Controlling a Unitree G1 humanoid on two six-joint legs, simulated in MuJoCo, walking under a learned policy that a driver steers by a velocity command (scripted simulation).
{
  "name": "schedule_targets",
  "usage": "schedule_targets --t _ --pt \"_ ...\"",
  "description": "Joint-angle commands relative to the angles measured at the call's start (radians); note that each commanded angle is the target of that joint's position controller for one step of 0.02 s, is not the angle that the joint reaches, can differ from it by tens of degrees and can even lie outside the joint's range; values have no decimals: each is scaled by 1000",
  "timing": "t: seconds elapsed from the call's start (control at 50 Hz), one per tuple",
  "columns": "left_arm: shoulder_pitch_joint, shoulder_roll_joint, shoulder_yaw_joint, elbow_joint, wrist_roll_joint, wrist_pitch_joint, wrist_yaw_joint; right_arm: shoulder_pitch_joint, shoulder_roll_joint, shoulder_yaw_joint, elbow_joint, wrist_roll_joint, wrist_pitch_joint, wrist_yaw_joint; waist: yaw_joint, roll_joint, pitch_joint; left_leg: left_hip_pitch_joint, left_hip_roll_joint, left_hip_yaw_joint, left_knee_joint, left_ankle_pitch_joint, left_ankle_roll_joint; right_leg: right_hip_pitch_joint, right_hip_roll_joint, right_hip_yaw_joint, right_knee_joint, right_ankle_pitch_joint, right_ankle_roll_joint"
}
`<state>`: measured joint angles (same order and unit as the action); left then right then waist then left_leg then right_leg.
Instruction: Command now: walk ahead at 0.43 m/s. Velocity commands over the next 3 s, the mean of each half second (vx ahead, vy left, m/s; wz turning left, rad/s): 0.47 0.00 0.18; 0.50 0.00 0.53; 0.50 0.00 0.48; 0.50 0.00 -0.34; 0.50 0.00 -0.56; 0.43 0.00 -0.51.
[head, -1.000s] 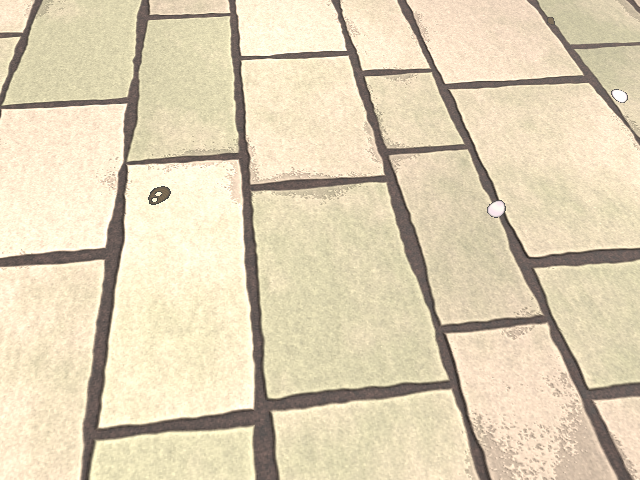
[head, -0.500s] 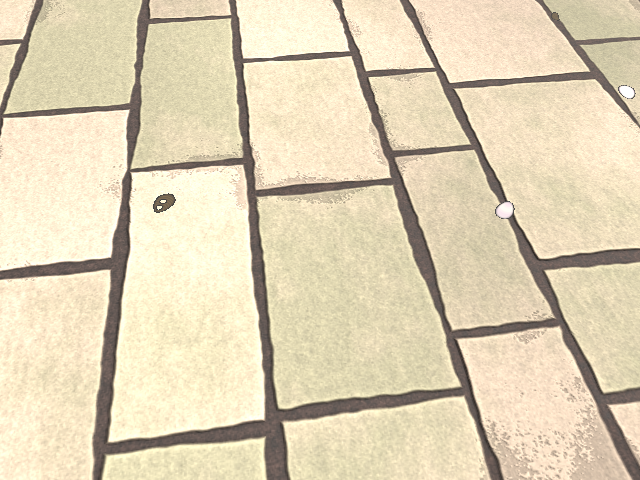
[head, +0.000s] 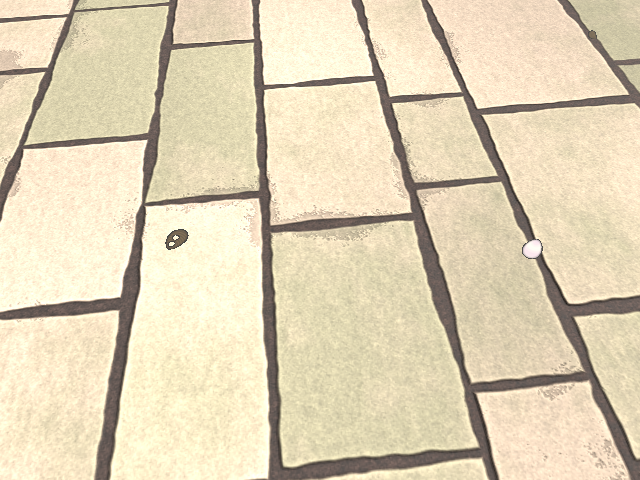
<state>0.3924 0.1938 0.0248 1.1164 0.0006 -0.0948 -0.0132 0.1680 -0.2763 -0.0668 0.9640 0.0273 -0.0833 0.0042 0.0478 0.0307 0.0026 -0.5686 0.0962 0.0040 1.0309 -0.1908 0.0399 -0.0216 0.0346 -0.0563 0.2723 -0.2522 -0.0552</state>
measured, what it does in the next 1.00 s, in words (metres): walks ahead, turning left: left foot, then right foot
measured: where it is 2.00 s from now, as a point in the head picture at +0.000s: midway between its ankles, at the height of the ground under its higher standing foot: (212, 287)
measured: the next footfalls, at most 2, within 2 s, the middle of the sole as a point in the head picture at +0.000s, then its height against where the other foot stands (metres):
left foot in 0.28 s outside the picture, level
right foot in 0.78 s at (374, 424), level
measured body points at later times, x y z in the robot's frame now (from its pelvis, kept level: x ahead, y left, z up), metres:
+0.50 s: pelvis +0.28 +0.07 +0.00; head +0.30 +0.08 +0.45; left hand +0.39 +0.35 -0.13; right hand +0.35 -0.19 -0.14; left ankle +0.31 +0.14 -0.75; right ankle +0.35 -0.11 -0.67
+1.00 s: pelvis +0.57 +0.06 +0.00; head +0.60 +0.06 +0.45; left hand +0.54 +0.35 -0.12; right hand +0.79 -0.16 -0.12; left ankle +0.54 +0.21 -0.66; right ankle +0.61 -0.04 -0.75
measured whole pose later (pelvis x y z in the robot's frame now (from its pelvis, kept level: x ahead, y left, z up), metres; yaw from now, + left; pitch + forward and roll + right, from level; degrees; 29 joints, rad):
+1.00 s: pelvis +0.57 +0.06 +0.00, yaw +24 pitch +1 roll -2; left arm 0.23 0.25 0.06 0.88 0.01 -0.11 0.00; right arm 0.25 -0.31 -0.08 0.79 0.03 -0.04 -0.01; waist 0.03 0.05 0.03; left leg -0.61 0.08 -0.06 1.11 -0.28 0.02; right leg -0.17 0.02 -0.10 0.32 -0.17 -0.02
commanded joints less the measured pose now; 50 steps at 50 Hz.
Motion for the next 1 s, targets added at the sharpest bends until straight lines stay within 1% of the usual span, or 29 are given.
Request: schedule_targets --t 0.02,0.12,0.18,0.22,0.24,0.26,0.28,0.3,0.32,0.34,0.36,0.38,0.4,0.44,0.5,0.58,0.66,0.72,0.74,0.76,0.78,0.8,0.82,0.84,0.86,0.88,0.9,0.94,1.0 --pt "16 161 18 -41 5 -1 21 -130 -17 1 -90 -7 -3 5 0 -86 112 -185 23 0 -162 102 -33 12 -244 181 -167 294 -130" --pt "82 174 26 -36 -6 5 32 -293 -8 18 -148 1 -6 24 33 -101 152 -87 -27 41 -417 244 -26 -11 -244 111 -206 280 -125" --pt "90 178 36 -31 -16 13 35 -327 -27 17 -176 5 -13 41 10 -102 155 -80 -32 22 -487 218 13 90 -287 94 -161 365 -112" --pt "57 207 49 -45 -11 22 36 -261 -64 2 -165 5 -16 48 -43 -130 83 28 -69 50 -492 164 50 158 -301 54 -62 623 -89" --pt "46 218 55 -50 -5 30 37 -175 -93 -14 -144 5 -13 47 -91 -149 11 148 -106 75 -473 134 72 172 -295 29 52 809 -74" --pt "34 207 53 -58 3 40 39 -14 -128 -38 -93 6 -6 45 -170 -146 -81 344 -148 98 -468 119 101 131 -257 -12 253 914 -47" --pt "42 189 44 -76 14 43 42 149 -169 -58 -53 4 2 39 -229 -96 -178 624 -63 -38 -448 83 147 -76 -224 -32 524 730 -17" --pt "150 55 6 -104 19 20 24 256 -256 -75 -32 -10 7 38 -156 179 -320 956 189 -591 -572 -206 331 -485 -28 -21 943 144 58" --pt "103 75 5 -99 -3 -23 10 232 -191 -53 -32 -11 6 38 -164 179 -353 982 241 -853 -765 -313 342 -628 16 143 1104 -273 40" --pt "-8 149 25 -147 -38 -50 4 142 -146 -39 -47 -10 -5 38 -151 149 -192 865 211 -723 -783 -269 288 -732 -41 168 1152 -223 13" --pt "-80 175 28 -170 -41 -66 10 54 -119 -30 -74 -12 -16 40 -122 41 -110 704 174 -580 -794 -141 257 -706 -91 157 1101 -127 -1" --pt "-108 181 38 -175 -27 -70 21 -8 -95 -22 -89 -21 -23 44 -83 -26 -61 555 136 -473 -810 -15 240 -650 -128 149 1016 -63 -2" --pt "-97 184 47 -178 -15 -59 30 -37 -69 -13 -97 -30 -28 44 -44 -23 -46 456 99 -396 -829 62 226 -574 -159 154 951 -31 -1" --pt "-90 156 49 -196 -4 -34 38 -31 -76 -12 -102 -26 -26 38 -14 10 -30 355 73 -345 -861 104 236 -516 -172 148 857 -33 20" --pt "-205 154 53 -252 11 -13 49 48 -124 -23 -92 -18 -25 9 -36 14 29 282 52 -299 -901 74 242 -563 -159 123 659 86 71" --pt "-380 134 45 -314 6 -21 36 131 -139 -28 -85 -11 -11 -16 -93 35 50 273 6 -255 -879 72 186 -527 -98 114 353 332 92" --pt "-478 142 39 -360 -11 -30 17 198 -133 -30 -70 1 3 -22 -128 40 40 347 27 -306 -813 38 167 -481 -63 126 235 361 96" --pt "-479 184 47 -379 -15 -46 5 202 -142 -37 -79 -1 16 -30 -105 58 25 443 60 -386 -713 72 154 -439 -56 146 172 253 80" --pt "-440 199 53 -374 -16 -52 4 193 -145 -40 -86 -4 20 -32 -80 76 11 453 62 -404 -673 113 146 -384 -52 137 158 208 66" --pt "-347 222 65 -351 -13 -57 8 181 -128 -34 -99 -7 23 -30 -32 78 -34 440 25 -396 -593 175 125 -254 -50 122 122 191 39" --pt "-197 268 82 -327 2 -63 14 165 -83 -18 -122 -15 19 -24 37 38 -160 358 -34 -343 -383 172 95 -13 -144 193 156 170 -18" --pt "-47 358 105 -312 17 -55 22 252 -15 1 -146 -10 9 -19 41 -170 -329 69 -171 -198 -47 -85 19 369 -373 508 152 88 -140" --pt "-13 336 103 -283 1 -38 14 311 -28 10 -165 12 2 -17 13 -388 -377 -164 -167 -157 164 -419 4 462 -497 835 51 -110 -222" --pt "-79 227 76 -315 -3 -35 12 255 -136 -15 -154 23 5 -21 27 -226 -234 -230 -98 -188 254 -350 4 340 -451 733 27 -203 -176" --pt "-138 188 64 -329 -2 -28 13 175 -153 -24 -169 15 12 -23 25 -137 -124 -225 -59 -152 255 -260 -1 200 -402 562 12 -125 -130" --pt "-188 169 56 -328 2 -24 11 140 -136 -25 -180 4 16 -23 4 -97 -51 -191 -29 -138 213 -192 -8 75 -354 450 -21 -15 -114" --pt "-213 153 50 -325 9 -22 10 128 -119 -30 -188 -2 21 -20 -18 -115 -14 -160 0 -137 170 -149 -9 -1 -322 370 -49 57 -103" --pt "-218 159 54 -311 11 -26 9 131 -69 -24 -205 5 35 -10 -36 -138 5 -113 26 -110 134 -107 -15 -77 -292 257 -100 138 -105" --pt "-200 192 68 -291 6 -33 12 82 -50 -19 -251 0 45 -5 -39 -103 16 -160 39 -104 41 -25 -30 -73 -302 154 -132 277 -133"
